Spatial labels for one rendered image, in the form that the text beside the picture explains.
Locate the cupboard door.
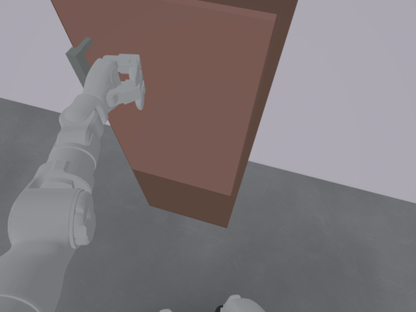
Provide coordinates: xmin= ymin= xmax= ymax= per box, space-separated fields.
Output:
xmin=52 ymin=0 xmax=277 ymax=196

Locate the left robot forearm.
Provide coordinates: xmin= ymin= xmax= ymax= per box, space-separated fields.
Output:
xmin=8 ymin=94 xmax=109 ymax=244

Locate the left robot upper arm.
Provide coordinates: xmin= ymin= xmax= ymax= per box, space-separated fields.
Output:
xmin=0 ymin=188 xmax=96 ymax=312

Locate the handle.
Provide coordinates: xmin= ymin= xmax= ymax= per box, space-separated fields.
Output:
xmin=66 ymin=37 xmax=93 ymax=88

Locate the right robot thigh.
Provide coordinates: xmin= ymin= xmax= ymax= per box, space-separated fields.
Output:
xmin=220 ymin=298 xmax=265 ymax=312

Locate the right robot shin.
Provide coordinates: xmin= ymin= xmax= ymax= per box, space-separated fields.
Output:
xmin=225 ymin=294 xmax=241 ymax=304

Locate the robot left hand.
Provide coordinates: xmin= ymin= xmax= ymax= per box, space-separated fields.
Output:
xmin=82 ymin=54 xmax=146 ymax=113

